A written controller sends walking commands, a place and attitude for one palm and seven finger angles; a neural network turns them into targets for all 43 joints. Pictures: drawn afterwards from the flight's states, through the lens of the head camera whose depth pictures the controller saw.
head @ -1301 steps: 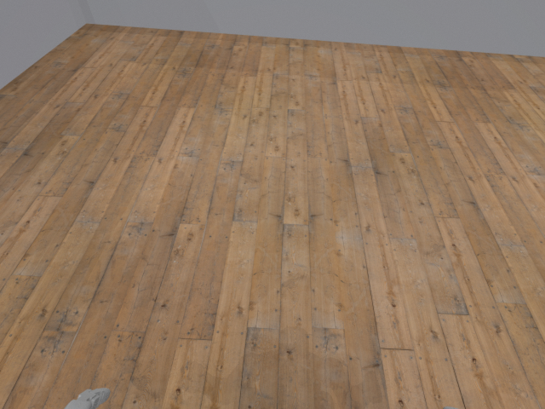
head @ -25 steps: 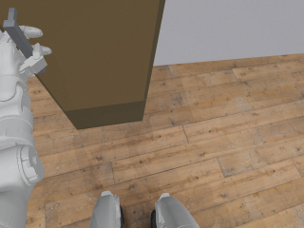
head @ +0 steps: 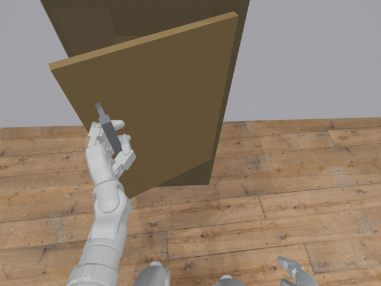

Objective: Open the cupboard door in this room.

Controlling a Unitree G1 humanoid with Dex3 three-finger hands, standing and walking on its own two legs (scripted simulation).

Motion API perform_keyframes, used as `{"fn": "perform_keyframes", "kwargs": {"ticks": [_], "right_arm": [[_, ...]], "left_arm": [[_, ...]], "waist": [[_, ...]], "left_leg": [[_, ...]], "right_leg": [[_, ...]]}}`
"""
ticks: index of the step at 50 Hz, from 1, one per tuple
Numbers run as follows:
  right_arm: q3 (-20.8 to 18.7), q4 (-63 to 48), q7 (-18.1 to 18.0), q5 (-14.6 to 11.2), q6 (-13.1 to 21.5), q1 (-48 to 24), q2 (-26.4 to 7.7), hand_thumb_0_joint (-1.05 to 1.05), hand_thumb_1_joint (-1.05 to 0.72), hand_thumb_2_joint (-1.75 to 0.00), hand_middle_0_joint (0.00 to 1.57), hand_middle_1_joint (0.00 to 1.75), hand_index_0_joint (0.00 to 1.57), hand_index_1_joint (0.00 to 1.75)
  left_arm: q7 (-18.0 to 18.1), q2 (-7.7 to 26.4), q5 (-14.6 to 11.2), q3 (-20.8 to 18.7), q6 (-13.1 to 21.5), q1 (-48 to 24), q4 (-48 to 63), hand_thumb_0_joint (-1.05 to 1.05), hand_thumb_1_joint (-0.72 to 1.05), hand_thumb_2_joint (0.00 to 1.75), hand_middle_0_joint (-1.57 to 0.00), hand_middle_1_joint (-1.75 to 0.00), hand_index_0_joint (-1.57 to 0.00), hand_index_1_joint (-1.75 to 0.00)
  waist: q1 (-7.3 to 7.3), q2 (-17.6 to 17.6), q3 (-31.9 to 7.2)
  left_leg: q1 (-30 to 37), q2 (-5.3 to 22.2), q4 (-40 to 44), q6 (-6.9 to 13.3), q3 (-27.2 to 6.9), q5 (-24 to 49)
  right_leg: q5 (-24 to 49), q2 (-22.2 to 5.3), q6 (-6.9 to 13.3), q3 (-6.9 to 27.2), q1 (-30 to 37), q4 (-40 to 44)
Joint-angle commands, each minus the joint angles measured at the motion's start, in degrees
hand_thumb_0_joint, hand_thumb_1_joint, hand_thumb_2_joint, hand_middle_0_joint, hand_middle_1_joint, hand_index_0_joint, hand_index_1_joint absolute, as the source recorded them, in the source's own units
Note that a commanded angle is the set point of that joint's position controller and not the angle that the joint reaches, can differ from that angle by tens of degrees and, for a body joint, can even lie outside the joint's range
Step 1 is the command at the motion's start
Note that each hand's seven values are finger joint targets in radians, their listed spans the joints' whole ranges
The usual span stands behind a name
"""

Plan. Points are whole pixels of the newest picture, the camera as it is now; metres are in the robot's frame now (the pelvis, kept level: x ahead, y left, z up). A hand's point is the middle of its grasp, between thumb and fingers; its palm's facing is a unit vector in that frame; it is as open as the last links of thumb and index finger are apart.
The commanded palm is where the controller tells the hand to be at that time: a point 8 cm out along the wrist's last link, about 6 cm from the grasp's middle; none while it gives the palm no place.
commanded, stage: pull the door open along its arc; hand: left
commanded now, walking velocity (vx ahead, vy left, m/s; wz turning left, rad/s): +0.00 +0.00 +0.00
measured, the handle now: (111, 135) +0.42 +0.19 +0.05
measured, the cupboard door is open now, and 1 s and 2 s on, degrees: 26 51 53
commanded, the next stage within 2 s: open thumb and fingers to let go in 0.32 s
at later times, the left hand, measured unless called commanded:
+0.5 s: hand (181, 194) +0.29 +0.03 +0.04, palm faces +0.39 -0.92 -0.04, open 5.8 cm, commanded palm +0.24 +0.08 +0.04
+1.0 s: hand (179, 192) +0.29 +0.04 +0.04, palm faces +0.41 -0.91 -0.03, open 13.1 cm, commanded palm +0.24 +0.08 +0.04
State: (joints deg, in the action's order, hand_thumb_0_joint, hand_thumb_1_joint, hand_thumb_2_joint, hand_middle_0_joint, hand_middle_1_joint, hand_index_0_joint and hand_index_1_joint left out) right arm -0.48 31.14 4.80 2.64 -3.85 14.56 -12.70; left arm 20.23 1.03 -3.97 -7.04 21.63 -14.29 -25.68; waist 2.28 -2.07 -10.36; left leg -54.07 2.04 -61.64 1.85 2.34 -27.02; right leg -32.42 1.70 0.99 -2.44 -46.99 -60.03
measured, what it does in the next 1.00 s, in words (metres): shifts its weight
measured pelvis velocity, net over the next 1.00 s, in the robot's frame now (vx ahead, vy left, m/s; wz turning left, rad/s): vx -0.01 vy -0.06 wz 0.07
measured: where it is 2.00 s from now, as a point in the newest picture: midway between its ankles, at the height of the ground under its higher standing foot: outside the picture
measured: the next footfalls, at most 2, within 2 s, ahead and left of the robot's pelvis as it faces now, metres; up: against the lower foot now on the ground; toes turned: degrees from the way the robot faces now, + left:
none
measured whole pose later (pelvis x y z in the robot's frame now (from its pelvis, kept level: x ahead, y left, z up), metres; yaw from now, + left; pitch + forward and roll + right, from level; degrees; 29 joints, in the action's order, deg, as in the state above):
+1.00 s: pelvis -0.01 -0.06 +0.00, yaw +4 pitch +15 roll +2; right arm -0.7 34.5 0.6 4.6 -0.4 12.5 -11.0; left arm 31.9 -6.6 4.6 9.4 18.8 2.0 -15.8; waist 0.8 -1.7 -10.0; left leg -49.6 0.9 -58.5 -2.5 -0.7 -24.2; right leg -33.6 1.0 5.2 -5.6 -43.6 -61.7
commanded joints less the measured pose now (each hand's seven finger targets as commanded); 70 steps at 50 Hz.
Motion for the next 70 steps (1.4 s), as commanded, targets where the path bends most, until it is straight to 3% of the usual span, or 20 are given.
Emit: {"fn": "perform_keyframes", "kwargs": {"ticks": [1, 4, 7, 13, 14, 16, 17, 21, 23, 26, 32, 41, 45, 49, 56, 61, 67, 68, 69, 70], "right_arm": [[-3.15, -5.01, 0.35, 0.99, 1.31, 1.99, -6.49, 0.0, -0.9, -0.9, 0.2, 0.3, 0.2, 0.3], [-3.14, -5.62, -0.31, 1.39, 1.67, 0.26, -5.74, 0.0, -0.9, -0.9, 0.2, 0.3, 0.2, 0.3], [-2.8, -6.12, -0.86, 1.47, 2.27, -2.13, -4.56, 0.0, -0.9, -0.9, 0.2, 0.3, 0.2, 0.3], [-1.55, -7.23, -1.76, 1.54, 4.65, -5.61, -2.85, 0.0, -0.9, -0.9, 0.2, 0.3, 0.2, 0.3], [-1.3, -7.38, -2.03, 1.67, 5.12, -5.76, -2.66, 0.0, -0.9, -0.9, 0.2, 0.3, 0.2, 0.3], [-0.77, -7.96, -2.06, 1.38, 5.72, -7.28, -2.06, 0.0, -0.9, -0.9, 0.2, 0.3, 0.2, 0.3], [-0.57, -7.79, -2.29, 1.29, 5.93, -7.43, -2.08, 0.0, -0.9, -0.9, 0.2, 0.3, 0.2, 0.3], [-0.12, -5.38, -3.56, 1.66, 6.19, -9.02, -2.21, 0.0, -0.9, -0.9, 0.2, 0.3, 0.2, 0.3], [-0.02, -4.77, -4.07, 1.74, 6.36, -9.71, -1.84, 0.0, -0.9, -0.9, 0.2, 0.3, 0.2, 0.3], [-0.28, -4.56, -4.34, 1.89, 6.52, -9.01, -1.54, 0.0, -0.9, -0.9, 0.2, 0.3, 0.2, 0.3], [-1.07, -4.32, -4.41, 2.02, 6.39, -7.16, -1.84, 0.0, -0.9, -0.9, 0.2, 0.3, 0.2, 0.3], [-1.7, -4.32, -4.42, 1.78, 6.21, -5.81, -2.31, 0.0, -0.9, -0.9, 0.2, 0.3, 0.2, 0.3], [-1.68, -4.68, -4.28, 1.77, 6.29, -5.6, -2.32, 0.0, -0.9, -0.9, 0.2, 0.3, 0.2, 0.3], [-1.7, -4.74, -4.48, 1.76, 6.27, -5.44, -2.43, 0.0, -0.9, -0.9, 0.2, 0.3, 0.2, 0.3], [-1.55, -5.39, -4.13, 1.75, 6.59, -6.08, -2.37, 0.0, -0.9, -0.9, 0.2, 0.3, 0.2, 0.3], [-1.2, -5.7, -4.21, 1.79, 6.58, -6.67, -2.42, 0.0, -0.9, -0.9, 0.2, 0.3, 0.2, 0.3], [-0.97, -5.46, -4.14, 1.86, 6.59, -7.58, -2.37, 0.0, -0.9, -0.9, 0.2, 0.3, 0.2, 0.3], [-0.96, -5.01, -3.58, 1.12, 5.75, -3.54, -5.15, 0.0, -0.9, -0.9, 0.2, 0.3, 0.2, 0.3], [-1.89, -6.51, -3.65, 0.73, 5.41, -3.16, -4.52, 0.0, -0.9, -0.9, 0.2, 0.3, 0.2, 0.3], [-1.82, -6.88, -3.83, 0.63, 5.47, -3.37, -4.46, 0.0, -0.9, -0.9, 0.2, 0.3, 0.2, 0.3]], "left_arm": [[11.39, -2.44, 6.17, 5.42, 2.29, -5.71, 13.83, 0.0, 0.9, 0.9, -0.4, -1.35, -0.4, -1.35], [12.64, -6.14, 9.05, 11.09, 1.7, -3.58, 15.95, 0.0, 0.9, 0.9, -0.4, -1.35, -0.4, -1.35], [12.99, -10.34, 11.1, 16.76, 1.38, -2.24, 20.02, 0.0, 0.9, 0.9, -0.4, -1.35, -0.4, -1.35], [13.42, -14.18, 12.94, 22.12, 0.03, 6.64, 23.8, 0.0, 0.9, 0.9, -0.4, -1.35, -0.4, -1.35], [13.47, -13.76, 13.05, 21.97, -0.63, 9.17, 22.83, 0.0, 0.9, 0.9, -0.4, -1.35, -0.4, -1.35], [13.39, -14.82, 11.69, 22.47, -1.22, 13.61, 25.71, 0.0, 0.9, 0.9, -0.4, -1.35, -0.4, -1.35], [13.51, -14.51, 11.28, 22.11, -1.71, 12.77, 24.75, 0.0, 0.9, 0.9, -0.4, -1.35, -0.4, -1.35], [16.09, -11.14, 10.66, 17.44, -2.49, -0.44, 21.37, 0.0, 0.9, 0.9, -0.4, -1.35, -0.4, -1.35], [16.42, -10.41, 10.21, 15.64, -2.22, -0.79, 18.88, 0.0, 0.76, 0.84, -0.39, -1.34, -0.39, -1.34], [16.07, -9.41, 10.08, 14.82, -1.21, -0.76, 19.32, 0.0, 0.55, 0.75, -0.38, -1.31, -0.38, -1.31], [13.95, -9.45, 9.73, 15.33, -0.22, 1.89, 19.41, 0.0, 0.13, 0.57, -0.35, -1.27, -0.35, -1.27], [12.64, -8.62, 9.34, 15.06, 0.8, 4.18, 21.29, 0.0, -0.5, 0.3, -0.3, -1.2, -0.3, -1.2], [12.35, -9.61, 9.16, 15.76, 0.79, 7.2, 21.68, 0.0, -0.5, 0.3, -0.28, -1.1, -0.28, -1.1], [12.67, -8.46, 9.22, 14.99, 0.92, 6.58, 22.47, 0.0, -0.5, 0.3, -0.25, -0.9, -0.25, -0.9], [13.7, -10.76, 10.06, 16.89, 0.71, 7.16, 22.62, 0.0, -0.5, 0.3, -0.19, -0.55, -0.19, -0.55], [14.54, -11.39, 10.06, 17.28, -0.3, 4.39, 21.78, 0.0, -0.5, 0.3, -0.15, -0.3, -0.15, -0.3], [15.63, -12.68, 10.42, 17.82, -1.15, 1.81, 20.48, 0.0, -0.5, 0.3, -0.15, -0.3, -0.15, -0.3], [3.22, -6.15, 16.16, 30.59, 1.51, 2.62, 22.2, 0.0, -0.5, 0.3, -0.15, -0.3, -0.15, -0.3], [-3.74, -2.37, 13.73, 26.6, 4.42, -0.7, 26.45, 0.0, -0.5, 0.3, -0.15, -0.3, -0.15, -0.3], [-7.91, -0.8, 12.79, 25.96, 6.19, -0.37, 26.83, 0.0, -0.5, 0.3, -0.15, -0.3, -0.15, -0.3]], "waist": [[-0.36, 2.79, -19.72], [0.26, 6.01, -18.68], [0.06, 2.84, -18.16], [-0.71, 3.13, -14.61], [-0.8, 4.75, -13.54], [-1.95, 3.74, -14.19], [-1.4, 5.22, -12.7], [0.02, 6.02, -8.48], [-0.39, 6.92, -7.96], [-0.89, 7.31, -11.29], [-0.66, 9.62, -14.39], [-0.71, 9.98, -14.53], [-0.98, 9.52, -14.63], [-1.02, 10.25, -14.19], [-1.38, 5.97, -14.87], [-0.83, 6.16, -13.51], [-0.75, 6.17, -13.59], [4.87, 8.43, -10.18], [2.69, 5.64, -14.96], [1.72, 3.97, -17.54]], "left_leg": [[21.75, -0.67, 5.53, -1.42, -4.11, 27.06], [21.2, -0.83, 5.78, -1.1, -4.12, 24.46], [22.2, -1.23, 6.41, -1.04, -3.5, 22.12], [20.79, -1.54, 7.17, -0.88, -3.7, 17.53], [19.53, -1.62, 7.16, -0.83, -3.84, 16.79], [19.66, -2.07, 7.46, -1.06, -3.43, 15.87], [18.93, -2.15, 7.28, -1.08, -3.51, 14.89], [14.81, -2.57, 5.7, -1.22, -4.14, 9.08], [13.05, -2.92, 4.97, -1.36, -4.24, 7.09], [12.18, -3.19, 4.51, -1.47, -4.15, 8.42], [10.71, -3.14, 3.81, -1.56, -4.16, 11.17], [10.89, -3.11, 3.84, -1.57, -4.06, 12.43], [11.94, -3.1, 4.24, -1.51, -3.88, 13.64], [11.8, -3.05, 4.5, -1.48, -4.08, 12.92], [15.0, -2.83, 4.98, -1.36, -3.62, 13.83], [15.58, -2.62, 5.03, -1.22, -3.7, 13.13], [16.41, -2.4, 5.16, -1.16, -4.18, 12.75], [15.81, -2.82, 4.06, -0.01, -4.01, 12.94], [16.26, -2.99, 3.27, 0.31, -3.9, 15.14], [16.84, -3.25, 2.87, 0.37, -3.9, 15.98]], "right_leg": [[28.97, 1.21, 0.17, -1.73, 6.01, 4.98], [28.81, 1.15, 0.33, -1.43, 7.28, 6.04], [27.66, 0.53, 0.56, -1.02, 7.76, 7.09], [23.9, -0.27, 0.97, -0.82, 8.19, 8.74], [23.96, -0.33, 0.9, -0.54, 8.71, 9.26], [24.97, -0.96, 0.59, 0.09, 10.52, 10.02], [25.02, -1.27, 0.26, 0.45, 10.23, 10.67], [16.64, -2.62, -0.61, 3.38, 6.13, 12.88], [13.45, -3.57, -1.07, 5.71, 6.05, 14.44], [18.04, -4.7, -1.67, 8.07, 9.67, 14.5], [30.71, -5.86, -2.95, 9.44, 14.27, 13.01], [35.56, -6.09, -3.18, 9.12, 15.08, 12.07], [37.66, -5.64, -2.96, 7.89, 14.97, 11.39], [34.23, -5.18, -2.58, 7.28, 14.53, 11.49], [29.88, -3.6, -1.37, 4.01, 10.84, 10.08], [26.21, -2.88, -1.06, 2.94, 8.49, 10.15], [21.4, -1.94, -0.31, 1.39, 6.27, 9.52], [25.76, -2.24, -0.83, 3.41, 4.32, 8.9], [28.96, -2.59, -0.06, 3.93, 6.76, 7.57], [32.16, -2.98, -0.15, 4.58, 8.55, 6.63]]}}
